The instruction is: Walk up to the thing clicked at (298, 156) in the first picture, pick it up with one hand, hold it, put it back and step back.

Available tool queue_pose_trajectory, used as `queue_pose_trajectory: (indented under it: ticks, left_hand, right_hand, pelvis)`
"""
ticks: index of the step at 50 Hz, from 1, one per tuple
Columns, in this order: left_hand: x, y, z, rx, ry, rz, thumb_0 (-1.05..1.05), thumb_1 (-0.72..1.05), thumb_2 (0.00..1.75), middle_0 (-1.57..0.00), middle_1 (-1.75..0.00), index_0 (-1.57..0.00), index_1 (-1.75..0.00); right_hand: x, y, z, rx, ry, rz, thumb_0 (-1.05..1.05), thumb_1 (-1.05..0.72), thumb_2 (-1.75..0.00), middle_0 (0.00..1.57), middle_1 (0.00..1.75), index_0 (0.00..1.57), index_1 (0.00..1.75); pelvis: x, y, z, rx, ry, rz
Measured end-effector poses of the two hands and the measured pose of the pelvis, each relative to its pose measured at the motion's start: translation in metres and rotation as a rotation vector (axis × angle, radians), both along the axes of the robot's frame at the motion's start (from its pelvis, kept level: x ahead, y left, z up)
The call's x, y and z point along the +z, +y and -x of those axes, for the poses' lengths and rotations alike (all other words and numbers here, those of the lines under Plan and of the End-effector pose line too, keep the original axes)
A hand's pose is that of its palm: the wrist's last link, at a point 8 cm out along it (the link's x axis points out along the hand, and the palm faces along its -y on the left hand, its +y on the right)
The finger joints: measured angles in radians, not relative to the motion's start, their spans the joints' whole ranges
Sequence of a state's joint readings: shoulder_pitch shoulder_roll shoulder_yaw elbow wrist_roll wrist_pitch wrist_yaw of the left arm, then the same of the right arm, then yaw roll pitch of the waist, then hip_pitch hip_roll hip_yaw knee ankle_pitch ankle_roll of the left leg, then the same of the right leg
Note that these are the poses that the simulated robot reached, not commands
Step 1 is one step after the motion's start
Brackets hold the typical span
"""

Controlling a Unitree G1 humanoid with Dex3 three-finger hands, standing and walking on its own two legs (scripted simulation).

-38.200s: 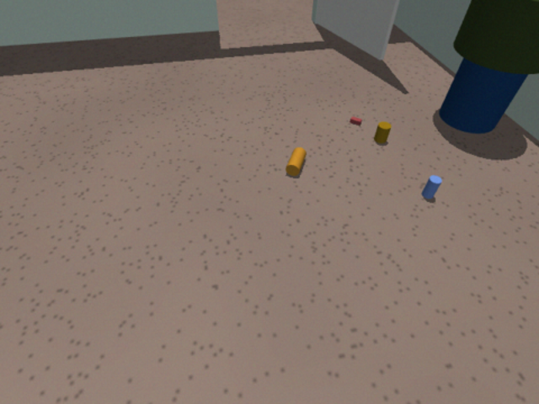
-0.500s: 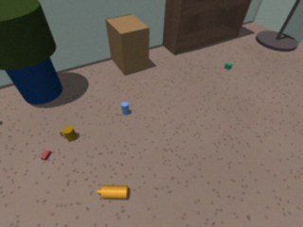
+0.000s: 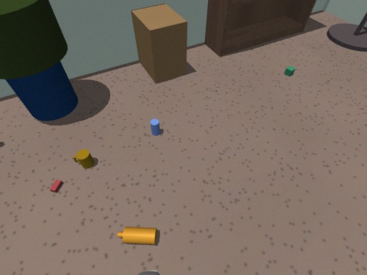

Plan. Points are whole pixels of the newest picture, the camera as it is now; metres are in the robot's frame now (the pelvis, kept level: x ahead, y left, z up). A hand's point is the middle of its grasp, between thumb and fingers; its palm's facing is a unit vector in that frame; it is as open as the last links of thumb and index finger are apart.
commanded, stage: walk up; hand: left
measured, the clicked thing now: (137, 235) +0.40 +0.26 -0.73
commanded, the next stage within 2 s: stand in 1.56 s
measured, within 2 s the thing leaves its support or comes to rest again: neither
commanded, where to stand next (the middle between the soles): +0.02 +0.00 m, yaw +0 degrees
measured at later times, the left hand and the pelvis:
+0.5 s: hand out of the picture +0.04 +0.24 -0.14, palm faces -0.02 -0.89 -0.46, open 7.4 cm; pelvis -0.03 -0.03 -0.01, yaw +0 degrees
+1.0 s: hand out of the picture +0.01 +0.27 -0.15, palm faces +0.05 -0.92 -0.39, open 7.4 cm; pelvis -0.03 +0.00 -0.01, yaw +3 degrees
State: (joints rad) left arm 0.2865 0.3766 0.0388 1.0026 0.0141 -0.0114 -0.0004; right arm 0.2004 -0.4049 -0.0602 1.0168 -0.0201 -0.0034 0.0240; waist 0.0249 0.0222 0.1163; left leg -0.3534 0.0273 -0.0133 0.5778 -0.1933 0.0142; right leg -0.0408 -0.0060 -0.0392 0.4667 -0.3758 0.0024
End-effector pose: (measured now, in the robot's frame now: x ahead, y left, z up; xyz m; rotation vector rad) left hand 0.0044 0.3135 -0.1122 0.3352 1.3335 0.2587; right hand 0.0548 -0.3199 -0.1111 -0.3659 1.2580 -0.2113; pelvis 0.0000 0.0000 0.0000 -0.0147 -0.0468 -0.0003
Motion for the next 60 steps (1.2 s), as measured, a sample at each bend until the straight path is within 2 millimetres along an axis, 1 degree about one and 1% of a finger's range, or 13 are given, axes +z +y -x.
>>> queue_pose_trajectory:
  ticks: [3, 8, 13, 16, 19, 25, 30, 35, 38, 44, 52, 55, 60]
  left_hand:
    - [-0.013, 0.004, -0.027, 0.015, -0.014, 0.009, 0.01, 0.9, 0.9, -0.21, -0.3, -0.2, -0.3]
    - [-0.014, -0.005, -0.073, -0.027, -0.089, 0.02, 0.01, 0.9, 0.9, -0.21, -0.3, -0.2, -0.3]
    - [-0.01, -0.017, -0.092, -0.077, -0.152, 0.002, 0.0, 0.9, 0.9, -0.21, -0.3, -0.2, -0.3]
    - [-0.009, -0.025, -0.085, -0.088, -0.169, -0.033, 0.0, 0.9, 0.9, -0.21, -0.3, -0.2, -0.3]
    - [-0.002, -0.031, -0.065, -0.099, -0.148, -0.055, 0.0, 0.9, 0.9, -0.21, -0.3, -0.2, -0.3]
    - [0.019, -0.033, -0.029, -0.067, -0.122, -0.083, 0.0, 0.9, 0.9, -0.21, -0.3, -0.21, -0.3]
    - [0.025, -0.025, -0.003, -0.018, -0.171, -0.072, 0.01, 0.9, 0.9, -0.21, -0.3, -0.21, -0.3]
    - [0.014, -0.003, 0.035, 0.025, -0.103, -0.049, 0.0, 0.9, 0.9, -0.21, -0.3, -0.21, -0.3]
    - [0.002, 0.006, 0.045, 0.05, -0.051, -0.03, 0.01, 0.9, 0.9, -0.21, -0.3, -0.2, -0.3]
    - [-0.001, 0.005, 0.025, 0.036, -0.088, 0.007, 0.01, 0.9, 0.9, -0.21, -0.3, -0.2, -0.3]
    - [0.001, -0.003, -0.007, -0.017, -0.154, -0.016, 0.01, 0.9, 0.9, -0.21, -0.3, -0.2, -0.3]
    - [0.004, -0.002, -0.018, -0.041, -0.166, -0.017, 0.01, 0.9, 0.9, -0.21, -0.3, -0.2, -0.3]
    - [0.007, 0.0, -0.038, -0.057, -0.183, -0.006, 0.01, 0.9, 0.9, -0.21, -0.3, -0.2, -0.3]
  right_hand:
    - [-0.005, 0.01, -0.02, 0.003, -0.015, 0.009, 0.01, -0.91, -0.89, 0.2, 0.3, 0.2, 0.3]
    - [-0.004, 0.022, -0.051, 0.025, -0.086, -0.011, 0.01, -0.9, -0.89, 0.2, 0.3, 0.2, 0.3]
    - [-0.009, 0.015, -0.073, 0.045, -0.176, -0.029, 0.01, -0.9, -0.89, 0.2, 0.3, 0.21, 0.3]
    - [-0.02, 0.002, -0.078, 0.043, -0.213, -0.047, 0.01, -0.9, -0.89, 0.2, 0.3, 0.21, 0.3]
    - [-0.025, -0.008, -0.072, 0.026, -0.198, -0.055, 0.01, -0.9, -0.89, 0.2, 0.3, 0.2, 0.3]
    - [-0.026, -0.017, -0.033, 0.031, -0.111, -0.055, 0.01, -0.91, -0.89, 0.2, 0.3, 0.2, 0.3]
    - [-0.023, -0.014, -0.005, 0.096, 0.013, -0.049, 0.01, -0.91, -0.89, 0.2, 0.3, 0.2, 0.3]
    - [-0.01, 0.001, -0.016, 0.132, -0.025, -0.03, 0.01, -0.91, -0.89, 0.2, 0.3, 0.2, 0.3]
    - [-0.001, 0.014, -0.026, 0.133, -0.099, -0.019, 0.01, -0.91, -0.89, 0.2, 0.3, 0.2, 0.3]
    - [0.014, 0.029, -0.037, 0.132, -0.178, -0.022, 0.01, -0.9, -0.89, 0.2, 0.3, 0.2, 0.3]
    - [0.0, 0.027, -0.049, 0.085, -0.193, -0.059, 0.01, -0.9, -0.89, 0.2, 0.3, 0.2, 0.3]
    - [-0.005, 0.028, -0.042, 0.071, -0.172, -0.064, 0.01, -0.9, -0.89, 0.2, 0.3, 0.2, 0.3]
    - [-0.007, 0.03, -0.016, 0.047, -0.103, -0.067, 0.01, -0.91, -0.89, 0.2, 0.3, 0.2, 0.3]
  pelvis:
    - [-0.007, 0.005, -0.006, 0.003, -0.002, -0.011]
    - [-0.006, 0.001, -0.003, -0.002, 0.011, -0.011]
    - [-0.013, -0.011, 0.009, -0.022, 0.019, -0.015]
    - [-0.023, -0.022, 0.019, -0.027, 0.018, -0.016]
    - [-0.022, -0.028, 0.027, -0.021, 0.016, -0.034]
    - [-0.008, -0.03, 0.033, 0.005, 0.031, -0.043]
    - [-0.005, -0.027, 0.031, 0.06, 0.024, -0.042]
    - [-0.006, -0.013, 0.029, 0.081, 0.018, -0.035]
    - [-0.007, -0.003, 0.029, 0.068, 0.007, -0.049]
    - [-0.001, 0.002, 0.025, 0.06, -0.007, -0.023]
    - [-0.007, -0.003, 0.028, 0.047, -0.022, -0.005]
    - [-0.007, 0.0, 0.031, 0.045, -0.014, -0.013]
    - [-0.002, 0.004, 0.035, 0.028, -0.006, -0.022]
